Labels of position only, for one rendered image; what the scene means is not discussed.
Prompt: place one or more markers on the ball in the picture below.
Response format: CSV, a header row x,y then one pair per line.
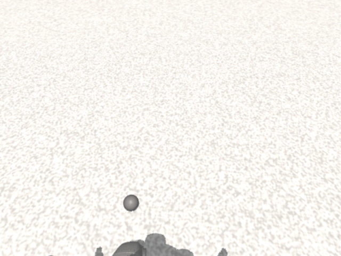
x,y
130,202

